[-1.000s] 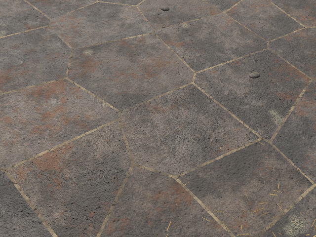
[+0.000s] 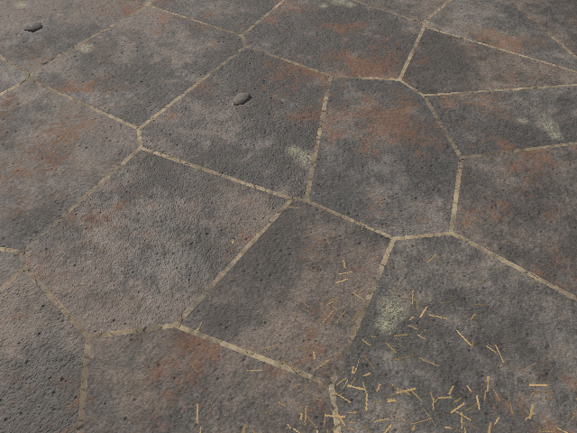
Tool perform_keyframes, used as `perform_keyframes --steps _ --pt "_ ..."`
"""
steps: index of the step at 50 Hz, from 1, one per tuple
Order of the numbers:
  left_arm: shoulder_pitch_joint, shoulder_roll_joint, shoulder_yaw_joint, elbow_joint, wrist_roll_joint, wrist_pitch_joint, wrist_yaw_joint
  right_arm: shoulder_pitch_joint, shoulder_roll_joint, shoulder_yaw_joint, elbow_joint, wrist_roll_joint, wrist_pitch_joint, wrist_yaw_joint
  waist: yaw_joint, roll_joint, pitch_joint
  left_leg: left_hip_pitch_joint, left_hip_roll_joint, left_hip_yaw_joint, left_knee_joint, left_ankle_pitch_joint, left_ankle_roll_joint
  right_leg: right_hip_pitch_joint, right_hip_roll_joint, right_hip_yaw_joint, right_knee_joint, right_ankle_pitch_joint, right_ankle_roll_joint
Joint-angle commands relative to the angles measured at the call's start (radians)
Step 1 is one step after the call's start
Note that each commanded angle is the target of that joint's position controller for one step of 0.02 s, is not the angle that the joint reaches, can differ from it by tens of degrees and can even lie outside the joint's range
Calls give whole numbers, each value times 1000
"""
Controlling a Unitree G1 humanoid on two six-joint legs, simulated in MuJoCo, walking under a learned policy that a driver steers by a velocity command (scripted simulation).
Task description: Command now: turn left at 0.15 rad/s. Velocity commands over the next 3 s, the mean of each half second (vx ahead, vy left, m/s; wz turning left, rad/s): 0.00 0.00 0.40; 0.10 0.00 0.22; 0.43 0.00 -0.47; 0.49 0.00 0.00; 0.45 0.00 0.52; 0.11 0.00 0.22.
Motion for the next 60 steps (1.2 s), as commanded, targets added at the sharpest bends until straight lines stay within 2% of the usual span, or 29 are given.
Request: perform_keyframes --steps 1,3,7,10,11,12,13,14,15,16,18,20,23,28,30,31,32,33,34,35,36,37,39,40,42,45,49,55,60 --pt "14 94 21 -41 -9 -10 10 5 -213 -66 -44 10 -9 7 6 207 -53 135 192 -282 -86 365 118 -62 0 -69 -18 -33 13" --pt "-19 90 16 -51 -18 -12 22 39 -226 -81 -34 13 -1 9 -10 205 -60 181 207 -339 -75 368 137 -102 -3 -69 -22 -47 10" --pt "-19 75 7 -59 -25 -26 36 25 -214 -98 -27 9 15 11 -3 195 -88 160 202 -402 -71 371 146 -62 -2 -63 -73 -30 -10" --pt "68 63 1 -36 -19 -41 47 -51 -204 -107 -40 20 29 14 54 170 -100 11 140 -373 -26 256 77 145 -9 -77 -322 145 -46" --pt "83 111 13 -36 -6 -46 54 -48 -177 -101 -50 25 28 13 49 107 -106 -118 89 -333 27 96 24 261 -101 9 -387 147 -73" --pt "67 208 31 -54 14 -45 59 -54 -118 -87 -85 37 22 16 44 -118 -82 -303 -43 -161 215 -146 -31 311 -332 261 -473 159 -169" --pt "29 224 38 -59 18 -40 51 -32 -170 -102 -75 9 24 6 41 -170 -46 -324 -83 -16 450 -382 -43 193 -480 337 -459 371 -284" --pt "15 155 19 -72 13 -43 45 -10 -201 -114 -56 -7 27 5 13 -75 -29 -299 -31 -29 599 -370 -45 141 -471 288 -438 502 -311" --pt "-30 102 3 -80 5 -46 42 16 -196 -117 -32 -5 32 11 -17 -23 -15 -282 -20 -31 668 -315 -49 117 -408 187 -418 551 -283" --pt "-60 88 -4 -89 6 -49 43 40 -190 -118 -18 -4 41 18 -35 -30 -13 -282 -17 -22 712 -260 -58 125 -346 101 -399 586 -245" --pt "-39 103 -1 -85 10 -54 47 42 -175 -111 -16 3 54 39 -19 -90 -27 -314 -13 10 705 -221 -82 192 -290 8 -368 694 -218" --pt "20 117 6 -71 10 -54 47 -10 -169 -105 -37 11 59 51 19 -94 -40 -337 -3 30 654 -213 -98 261 -305 -9 -349 729 -228" --pt "71 138 16 -56 9 -54 43 -72 -150 -93 -71 11 68 59 50 -104 -44 -323 21 50 533 -238 -98 303 -344 -18 -337 709 -241" --pt "57 174 31 -53 12 -53 23 -89 -140 -82 -102 24 68 61 48 -146 -61 -141 20 129 313 -261 -60 222 -359 -82 -282 733 -218" --pt "47 184 36 -51 4 -47 20 -67 -136 -81 -106 24 62 59 29 -142 -69 -72 9 150 189 -211 -40 199 -362 -102 -228 712 -194" --pt "32 185 37 -50 -6 -43 21 -32 -131 -80 -98 15 53 55 -1 -116 -76 7 -3 158 62 -115 -25 156 -346 -136 -165 649 -160" --pt "56 175 36 -44 -6 -41 21 7 -158 -86 -87 -1 39 45 -24 -35 -95 121 12 88 -69 1 -8 72 -314 -179 -55 511 -104" --pt "86 115 21 -72 9 -34 17 42 -267 -108 -94 -12 23 33 -15 225 -111 269 261 -255 -152 179 43 -157 -220 -260 201 83 -29" --pt "2 77 4 -140 14 -20 32 98 -371 -136 -100 8 20 30 -58 319 -98 217 450 -491 -120 519 227 -323 -70 -185 344 -248 7" --pt "-5 111 9 -122 14 -9 36 120 -307 -125 -87 21 21 25 -72 190 -108 208 430 -403 -116 499 273 -311 -117 -106 439 -211 13" --pt "2 109 10 -101 -3 -8 30 40 -224 -95 -93 22 23 17 -30 152 -57 140 363 -294 -128 424 246 -285 -133 -90 438 -120 12" --pt "23 108 11 -75 -11 -12 23 -50 -165 -73 -101 15 26 12 14 134 -28 91 287 -203 -146 366 190 -239 -147 -85 379 -36 13" --pt "87 123 14 -34 17 -14 -1 -39 -134 -56 -83 11 19 4 15 178 -79 127 212 -137 -201 177 153 -185 -131 -133 360 56 19" --pt "98 118 13 -20 19 -13 -15 -4 -133 -54 -64 7 13 6 5 172 -79 143 211 -139 -239 30 148 -191 -126 -137 350 79 17" --pt "54 121 16 -24 10 -14 -32 44 -166 -62 -35 -1 -2 9 -21 158 -11 166 242 -176 -306 -169 148 -264 -118 -120 319 111 4" --pt "16 115 23 -25 6 -26 -40 91 -183 -68 -2 -8 -30 5 -35 135 51 218 288 -182 -351 -244 146 -370 -90 -44 288 148 -16" --pt "17 97 28 -14 17 -41 -45 107 -164 -67 21 -6 -62 0 -26 111 59 262 321 -127 -365 -214 157 -436 -94 -25 267 181 -19" --pt "-84 63 18 -58 19 -50 -67 150 -166 -74 65 -8 -87 3 -50 102 91 255 338 -13 -362 -110 163 -446 -135 -87 148 218 -19" --pt "-174 54 7 -124 16 -52 -83 180 -187 -82 104 -9 -93 9 -62 130 99 240 340 102 -285 100 129 -333 -136 -185 -1 177 -79"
